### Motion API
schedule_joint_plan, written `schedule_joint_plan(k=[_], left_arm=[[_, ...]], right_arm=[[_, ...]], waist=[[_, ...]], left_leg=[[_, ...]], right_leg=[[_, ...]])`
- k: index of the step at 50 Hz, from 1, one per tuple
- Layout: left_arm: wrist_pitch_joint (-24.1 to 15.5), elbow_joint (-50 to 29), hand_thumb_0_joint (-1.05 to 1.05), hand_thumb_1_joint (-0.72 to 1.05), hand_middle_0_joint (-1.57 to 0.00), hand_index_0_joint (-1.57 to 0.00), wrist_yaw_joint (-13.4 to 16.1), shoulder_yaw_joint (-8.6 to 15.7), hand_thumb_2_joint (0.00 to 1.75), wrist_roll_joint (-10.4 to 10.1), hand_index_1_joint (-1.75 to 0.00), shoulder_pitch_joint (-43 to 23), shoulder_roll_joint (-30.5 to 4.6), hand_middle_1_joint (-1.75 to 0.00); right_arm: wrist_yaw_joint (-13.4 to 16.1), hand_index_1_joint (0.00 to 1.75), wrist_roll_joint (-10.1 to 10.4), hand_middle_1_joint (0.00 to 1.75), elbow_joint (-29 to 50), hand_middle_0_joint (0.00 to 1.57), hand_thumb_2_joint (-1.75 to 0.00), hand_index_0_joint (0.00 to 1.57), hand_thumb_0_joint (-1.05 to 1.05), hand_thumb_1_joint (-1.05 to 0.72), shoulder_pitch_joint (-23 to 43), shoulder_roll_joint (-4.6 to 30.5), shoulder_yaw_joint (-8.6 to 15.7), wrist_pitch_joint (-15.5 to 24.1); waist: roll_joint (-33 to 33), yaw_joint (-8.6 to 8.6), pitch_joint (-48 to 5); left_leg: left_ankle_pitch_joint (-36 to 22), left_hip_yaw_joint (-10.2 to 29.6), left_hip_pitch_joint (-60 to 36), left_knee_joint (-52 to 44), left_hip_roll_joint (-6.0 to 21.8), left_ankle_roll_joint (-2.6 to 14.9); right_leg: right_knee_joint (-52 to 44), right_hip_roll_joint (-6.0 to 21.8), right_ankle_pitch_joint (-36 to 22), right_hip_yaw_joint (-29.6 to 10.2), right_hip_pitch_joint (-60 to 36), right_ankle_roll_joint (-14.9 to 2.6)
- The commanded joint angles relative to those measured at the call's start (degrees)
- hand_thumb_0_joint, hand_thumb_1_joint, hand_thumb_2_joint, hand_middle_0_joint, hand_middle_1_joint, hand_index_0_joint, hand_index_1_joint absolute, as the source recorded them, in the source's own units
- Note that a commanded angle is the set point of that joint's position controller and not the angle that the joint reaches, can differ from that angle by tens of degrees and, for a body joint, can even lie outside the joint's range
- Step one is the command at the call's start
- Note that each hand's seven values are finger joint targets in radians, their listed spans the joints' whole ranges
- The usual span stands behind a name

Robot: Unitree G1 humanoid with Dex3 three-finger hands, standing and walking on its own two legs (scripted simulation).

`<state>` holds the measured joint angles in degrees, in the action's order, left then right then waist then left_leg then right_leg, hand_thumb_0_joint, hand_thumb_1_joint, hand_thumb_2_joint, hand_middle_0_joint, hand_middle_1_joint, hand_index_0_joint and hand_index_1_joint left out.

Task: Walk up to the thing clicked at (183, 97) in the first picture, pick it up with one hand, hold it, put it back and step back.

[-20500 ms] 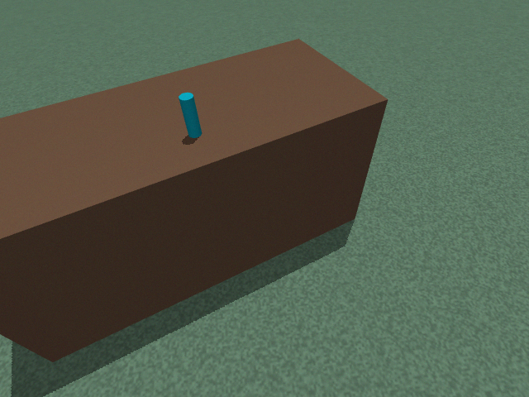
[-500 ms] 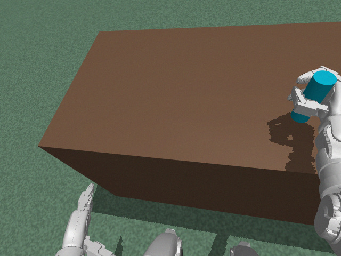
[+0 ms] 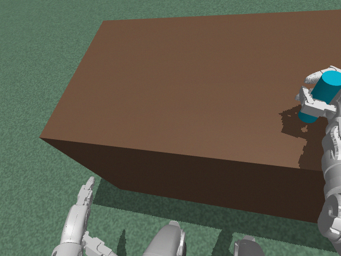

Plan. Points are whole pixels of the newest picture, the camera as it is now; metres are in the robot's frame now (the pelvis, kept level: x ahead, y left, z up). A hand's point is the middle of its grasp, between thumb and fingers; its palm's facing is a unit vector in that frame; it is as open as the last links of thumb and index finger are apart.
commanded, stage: lower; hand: right
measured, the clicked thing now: (319, 99) +0.49 -0.21 +0.03
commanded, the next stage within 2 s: loosen in 0.12 s
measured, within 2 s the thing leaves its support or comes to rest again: neither
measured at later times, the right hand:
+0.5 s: hand (311, 96) +0.50 -0.20 +0.03, palm faces +0.16 +0.99 +0.01, open 5.9 cm
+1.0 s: hand (320, 94) +0.49 -0.21 +0.05, palm faces +0.18 +0.98 +0.00, open 15.3 cm
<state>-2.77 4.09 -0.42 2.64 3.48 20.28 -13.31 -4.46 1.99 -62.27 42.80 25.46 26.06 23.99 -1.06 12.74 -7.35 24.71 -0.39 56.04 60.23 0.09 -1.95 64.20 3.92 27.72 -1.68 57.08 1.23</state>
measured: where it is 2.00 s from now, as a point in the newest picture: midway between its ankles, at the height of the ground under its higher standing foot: outside the picture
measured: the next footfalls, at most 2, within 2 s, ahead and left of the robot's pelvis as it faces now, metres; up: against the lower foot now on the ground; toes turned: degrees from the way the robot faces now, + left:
none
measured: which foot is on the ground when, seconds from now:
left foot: down 0.00-1.00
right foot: down 0.00-1.00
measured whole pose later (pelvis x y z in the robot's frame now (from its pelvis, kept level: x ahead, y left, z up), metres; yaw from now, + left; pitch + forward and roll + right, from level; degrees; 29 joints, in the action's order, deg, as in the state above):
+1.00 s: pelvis +0.00 +0.00 +0.00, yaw +0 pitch +21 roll +3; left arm -0.3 -0.9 -1.0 3.2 2.9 22.0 -14.1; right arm -5.1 1.5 -59.2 41.5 26.7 28.0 23.1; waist -1.1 13.1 -7.7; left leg 25.7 -0.5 56.3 61.4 0.0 -2.0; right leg 65.6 4.0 28.8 -2.0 57.5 1.3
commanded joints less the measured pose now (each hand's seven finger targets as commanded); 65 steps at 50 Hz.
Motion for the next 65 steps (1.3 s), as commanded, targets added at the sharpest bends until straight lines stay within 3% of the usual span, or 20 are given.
schedule_joint_plan(k=[1,6,8,11,13,15,20,28,30,31,33,41,47,52,54,57,60,63,64,65], left_arm=[[-2.94,-11.51,0.0,-0.55,-0.06,-0.05,1.28,5.29,0.05,-0.35,-0.05,0.74,-9.46,-0.05],[-2.63,-12.34,0.0,-0.55,-0.05,-0.05,1.18,5.79,0.05,-0.26,-0.05,1.45,-9.63,-0.05],[-2.46,-9.68,0.0,-0.55,-0.05,-0.05,0.98,5.15,0.05,-0.11,-0.05,3.38,-8.53,-0.05],[-2.48,-14.54,0.0,-0.55,-0.05,-0.05,1.25,6.49,0.05,-0.12,-0.05,1.05,-10.36,-0.05],[-2.06,-13.34,0.0,-0.51,-0.06,-0.07,0.95,5.51,0.02,-0.19,-0.04,2.96,-9.28,-0.06],[-1.99,-13.3,0.0,-0.51,-0.06,-0.07,0.94,5.37,0.02,-0.18,-0.04,3.64,-9.42,-0.05],[-1.85,-13.08,0.0,-0.52,-0.06,-0.07,0.92,5.55,0.03,-0.25,-0.05,3.54,-9.44,-0.05],[-1.7,-14.52,0.0,-0.55,-0.06,-0.05,0.97,5.66,0.06,-0.56,-0.05,3.89,-9.54,-0.05],[-1.67,-13.98,0.0,-0.56,-0.05,-0.05,0.87,5.67,0.06,-0.52,-0.05,3.22,-9.41,-0.05],[-1.61,-14.31,0.0,-0.55,-0.06,-0.05,0.94,5.38,0.06,-0.56,-0.05,2.87,-9.25,-0.05],[-1.66,-13.8,0.0,-0.56,-0.06,-0.05,1.0,5.47,0.06,-0.52,-0.05,3.36,-9.09,-0.05],[-1.0,-12.29,0.0,-0.52,-0.06,-0.06,0.49,5.13,0.03,-0.31,-0.05,3.58,-9.03,-0.05],[-0.51,-15.86,0.0,-0.52,-0.06,-0.06,1.02,8.13,0.03,-0.93,-0.05,3.29,-12.02,-0.05],[-0.13,-8.68,0.0,-0.53,-0.05,-0.05,1.03,4.35,0.04,-1.42,-0.04,3.57,-8.26,-0.04],[-0.47,-8.82,0.0,-0.53,-0.05,-0.05,1.63,4.53,0.03,-1.83,-0.04,1.04,-9.32,-0.04],[-0.85,-7.42,0.0,-0.53,-0.05,-0.05,1.97,3.72,0.03,-2.51,-0.04,-0.92,-9.18,-0.04],[-1.48,-7.33,0.0,-0.54,-0.05,-0.05,2.36,2.63,0.03,-3.54,-0.05,-1.66,-9.52,-0.04],[-1.67,-2.63,0.0,-0.58,-0.07,-0.05,2.6,3.58,0.08,-4.33,-0.07,0.76,-10.16,-0.05],[-0.64,-6.96,0.0,-0.56,-0.06,-0.05,2.51,3.48,0.06,-4.55,-0.06,-1.1,-10.65,-0.05],[0.26,-5.64,0.0,-0.55,-0.06,-0.05,2.14,3.83,0.06,-4.77,-0.06,0.03,-10.41,-0.05]], right_arm=[[-0.65,1.4,1.01,1.4,12.87,1.4,-1.3,1.39,0.0,-0.73,25.38,12.25,-0.01,4.64],[-0.23,1.41,0.7,1.41,14.19,1.4,-1.31,1.39,0.0,-0.72,26.73,15.47,2.16,5.41],[-0.64,1.38,0.99,1.38,10.21,1.38,-1.28,1.38,0.0,-0.73,23.78,11.95,0.84,5.04],[-0.07,1.38,0.25,1.38,13.75,1.39,-1.27,1.38,0.0,-0.73,27.49,15.6,2.21,5.72],[-0.49,1.25,0.41,1.25,9.8,1.37,-1.11,1.35,0.0,-0.57,24.01,12.19,0.8,5.09],[-0.68,1.09,0.24,1.09,12.46,1.31,-0.95,1.29,0.0,-0.49,25.4,14.96,1.76,5.28],[-1.05,0.85,0.74,0.85,11.02,1.19,-0.57,1.17,0.0,-0.22,24.31,12.75,1.07,4.45],[-0.83,0.53,0.73,0.53,14.17,0.83,-0.29,0.82,0.0,0.19,24.55,14.84,1.95,3.99],[-0.92,0.47,0.76,0.46,11.84,0.75,-0.24,0.73,0.0,0.25,22.01,12.08,0.61,3.73],[-0.71,0.43,0.92,0.42,13.93,0.69,-0.22,0.67,0.0,0.25,23.44,14.58,2.5,4.09],[-0.83,0.36,0.67,0.36,14.8,0.57,-0.19,0.56,0.0,0.3,24.6,12.88,0.78,4.13],[-0.5,0.24,0.51,0.24,11.18,0.25,-0.21,0.25,0.0,0.34,21.63,12.54,1.78,3.85],[-0.57,0.1,0.24,0.1,20.65,0.14,-0.09,0.13,0.0,0.39,26.38,19.63,3.73,3.89],[-2.0,0.04,1.14,0.04,16.16,0.09,-0.02,0.08,0.0,0.46,24.83,18.51,2.76,1.33],[-2.45,0.04,1.21,0.04,19.42,0.08,-0.03,0.07,0.0,0.48,28.3,25.75,5.94,0.78],[-5.17,0.04,1.81,0.04,15.92,0.08,-0.03,0.07,0.0,0.47,25.64,21.38,2.34,-2.15],[-7.57,0.04,3.1,0.04,12.2,0.08,-0.03,0.07,0.0,0.43,22.95,20.97,2.19,-5.3],[-9.61,0.05,4.03,0.05,9.15,0.07,-0.06,0.07,0.0,0.42,20.7,20.38,1.14,-7.77],[-6.19,0.05,-2.63,0.05,7.2,0.07,-0.05,0.07,0.0,0.46,18.08,32.65,2.75,-10.28],[-4.34,0.06,-1.72,0.06,8.59,0.07,-0.05,0.07,0.0,0.48,20.7,27.65,0.36,-11.35]], waist=[[10.37,0.07,-29.1],[10.39,0.47,-29.24],[10.49,0.99,-26.1],[10.28,1.0,-29.71],[8.8,1.01,-26.7],[11.68,0.2,-28.66],[11.44,0.67,-27.32],[9.89,-0.06,-29.74],[9.6,0.19,-28.4],[9.96,-0.34,-28.48],[10.68,0.21,-30.11],[9.52,-0.3,-26.77],[13.68,-1.28,-34.25],[14.54,-2.81,-26.21],[14.51,-3.51,-28.32],[13.34,-4.05,-26.97],[9.91,-3.98,-27.39],[7.9,-3.87,-20.82],[7.29,-8.16,-21.05],[6.76,-6.08,-20.37]], left_leg=[[-15.89,-1.58,-11.84,-5.83,-2.04,2.82],[-15.49,-1.34,-11.83,-5.13,-2.02,2.73],[-15.38,-1.37,-9.67,-4.62,-2.03,2.77],[-14.42,-1.38,-10.34,-4.5,-2.06,2.87],[-13.14,-1.5,-9.98,-4.56,-2.07,2.82],[-14.97,-1.5,-9.79,-3.93,-2.01,2.92],[-14.0,-1.65,-8.69,-3.84,-2.01,2.94],[-15.87,-1.15,-12.87,-4.4,-1.91,2.55],[-16.44,-1.22,-12.44,-4.02,-1.91,2.54],[-16.47,-1.11,-12.45,-4.08,-1.79,2.61],[-17.46,-1.19,-12.3,-3.82,-1.9,2.64],[-17.42,-1.93,-9.74,-3.29,-2.28,2.84],[-18.04,-1.6,-14.55,-4.89,-2.06,2.8],[-15.55,-1.71,-13.74,-7.46,-2.08,3.06],[-16.0,-1.52,-15.89,-8.36,-1.96,2.99],[-16.76,-1.51,-19.14,-10.43,-1.75,2.96],[-19.22,-2.16,-22.18,-12.06,-1.86,2.55],[-17.78,-2.52,-20.03,-13.75,-1.88,2.43],[-16.44,-2.26,-23.62,-16.05,-1.34,2.55],[-16.09,-2.39,-23.88,-16.59,-1.65,2.51]], right_leg=[[-6.89,-2.16,-17.01,0.33,-19.91,-1.41],[-5.87,-2.19,-15.86,0.41,-18.26,-1.68],[-5.57,-2.25,-16.11,0.36,-16.6,-1.57],[-5.6,-2.09,-14.85,0.15,-17.72,-1.58],[-5.83,-2.19,-12.79,0.19,-15.08,-1.7],[-5.6,-2.16,-16.49,0.27,-17.55,-1.33],[-5.4,-2.05,-15.36,0.08,-16.44,-1.36],[-4.84,-2.52,-15.38,0.79,-15.82,-1.78],[-4.85,-2.56,-15.94,0.72,-14.98,-1.82],[-4.65,-2.55,-16.19,0.75,-14.97,-1.74],[-4.58,-2.49,-17.6,0.68,-16.57,-1.71],[-4.92,-2.21,-20.72,0.03,-16.63,-1.34],[-6.5,-2.3,-21.47,0.38,-23.48,-1.21],[-9.66,-2.48,-19.48,0.66,-21.98,-0.8],[-10.14,-2.24,-19.79,0.64,-24.05,-0.88],[-12.4,-2.57,-18.87,0.95,-24.64,-1.07],[-14.0,-2.51,-22.44,0.77,-26.94,-1.21],[-16.07,-2.36,-22.18,0.69,-27.0,-1.18],[-18.22,-2.92,-21.2,1.62,-27.66,-0.77],[-19.28,-2.82,-20.38,1.74,-28.27,-0.71]])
